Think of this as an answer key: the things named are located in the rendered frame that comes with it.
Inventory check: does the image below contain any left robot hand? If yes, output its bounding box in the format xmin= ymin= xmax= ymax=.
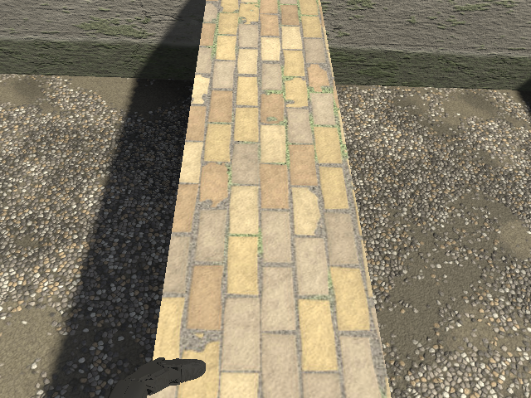
xmin=108 ymin=357 xmax=206 ymax=398

